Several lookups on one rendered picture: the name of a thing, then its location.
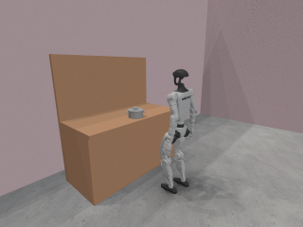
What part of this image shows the robot left forearm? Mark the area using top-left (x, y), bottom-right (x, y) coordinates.
top-left (166, 115), bottom-right (177, 143)

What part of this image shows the robot right upper arm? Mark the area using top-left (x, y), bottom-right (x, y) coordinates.
top-left (188, 89), bottom-right (197, 114)

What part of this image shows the left robot thigh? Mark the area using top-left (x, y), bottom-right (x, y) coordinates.
top-left (160, 132), bottom-right (178, 166)

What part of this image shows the robot left hand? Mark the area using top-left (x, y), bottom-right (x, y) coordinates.
top-left (162, 141), bottom-right (172, 158)

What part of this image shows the lid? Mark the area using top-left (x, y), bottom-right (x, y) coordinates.
top-left (127, 108), bottom-right (144, 113)

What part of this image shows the pot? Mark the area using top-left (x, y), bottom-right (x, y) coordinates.
top-left (126, 111), bottom-right (145, 119)

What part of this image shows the robot right forearm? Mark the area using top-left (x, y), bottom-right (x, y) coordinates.
top-left (188, 111), bottom-right (197, 129)

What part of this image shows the robot right hand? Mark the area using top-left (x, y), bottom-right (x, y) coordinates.
top-left (185, 127), bottom-right (194, 141)

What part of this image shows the robot left upper arm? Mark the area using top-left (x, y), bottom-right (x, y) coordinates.
top-left (167, 92), bottom-right (179, 122)

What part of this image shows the left robot shin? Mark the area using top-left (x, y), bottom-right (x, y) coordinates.
top-left (160, 159), bottom-right (173, 188)

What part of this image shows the table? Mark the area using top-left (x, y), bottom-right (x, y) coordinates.
top-left (48, 54), bottom-right (174, 206)

